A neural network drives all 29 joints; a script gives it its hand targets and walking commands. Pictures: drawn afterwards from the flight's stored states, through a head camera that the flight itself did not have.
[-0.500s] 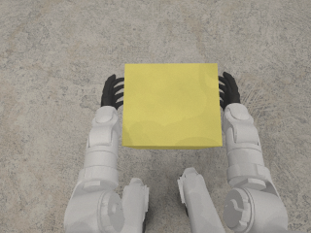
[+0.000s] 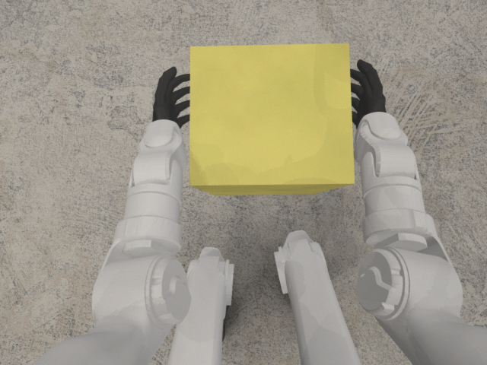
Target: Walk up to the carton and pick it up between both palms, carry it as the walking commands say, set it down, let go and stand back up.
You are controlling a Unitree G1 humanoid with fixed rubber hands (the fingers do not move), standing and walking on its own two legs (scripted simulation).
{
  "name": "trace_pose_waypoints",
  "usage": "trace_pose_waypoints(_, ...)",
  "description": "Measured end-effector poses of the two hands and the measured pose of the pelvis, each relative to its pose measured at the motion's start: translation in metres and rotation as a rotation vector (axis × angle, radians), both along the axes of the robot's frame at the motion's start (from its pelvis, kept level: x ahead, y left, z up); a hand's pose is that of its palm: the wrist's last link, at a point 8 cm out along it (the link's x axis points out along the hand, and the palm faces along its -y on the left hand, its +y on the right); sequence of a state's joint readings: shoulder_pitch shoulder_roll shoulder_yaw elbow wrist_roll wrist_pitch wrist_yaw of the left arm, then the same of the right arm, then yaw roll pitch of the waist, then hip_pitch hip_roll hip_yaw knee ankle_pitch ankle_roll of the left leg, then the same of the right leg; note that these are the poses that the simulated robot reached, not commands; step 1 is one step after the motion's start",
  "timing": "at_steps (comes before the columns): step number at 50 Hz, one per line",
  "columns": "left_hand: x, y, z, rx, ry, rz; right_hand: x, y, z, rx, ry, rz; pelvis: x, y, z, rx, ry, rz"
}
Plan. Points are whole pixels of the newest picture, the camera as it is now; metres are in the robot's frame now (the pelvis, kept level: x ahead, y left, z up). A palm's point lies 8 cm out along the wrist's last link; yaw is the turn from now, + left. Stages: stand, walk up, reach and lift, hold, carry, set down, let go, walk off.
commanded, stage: set down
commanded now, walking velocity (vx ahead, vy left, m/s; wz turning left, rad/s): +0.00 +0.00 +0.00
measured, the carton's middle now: (265, 138) +0.47 -0.06 -0.16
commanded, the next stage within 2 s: none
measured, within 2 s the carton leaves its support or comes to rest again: rests again in 1.98 s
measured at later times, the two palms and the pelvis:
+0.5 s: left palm (184, 126) +0.52 +0.08 -0.17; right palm (350, 121) +0.49 -0.22 -0.18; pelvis -0.01 -0.01 -0.06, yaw +2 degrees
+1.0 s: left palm (193, 132) +0.53 +0.08 -0.26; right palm (336, 125) +0.50 -0.22 -0.26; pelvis -0.01 -0.01 -0.12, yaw +3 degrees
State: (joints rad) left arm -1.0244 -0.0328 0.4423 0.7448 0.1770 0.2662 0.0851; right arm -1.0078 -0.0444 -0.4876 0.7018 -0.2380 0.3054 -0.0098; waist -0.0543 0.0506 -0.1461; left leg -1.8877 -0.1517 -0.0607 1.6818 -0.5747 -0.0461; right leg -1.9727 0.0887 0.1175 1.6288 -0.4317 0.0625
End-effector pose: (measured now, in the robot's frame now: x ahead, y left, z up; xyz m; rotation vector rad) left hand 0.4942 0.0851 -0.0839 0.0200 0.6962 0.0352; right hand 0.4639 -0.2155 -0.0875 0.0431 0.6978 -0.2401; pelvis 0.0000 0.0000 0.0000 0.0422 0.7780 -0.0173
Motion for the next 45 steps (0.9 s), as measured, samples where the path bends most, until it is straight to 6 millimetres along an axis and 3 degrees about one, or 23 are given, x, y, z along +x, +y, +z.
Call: trace_pose_waypoints(45, 0.038, -0.009, -0.163, 0.003, 0.015, -0.001, 0.037, -0.009, -0.162, -0.03, 0.021, 0.018, -0.013, -0.005, -0.11, 0.007, 0.007, 0.034)
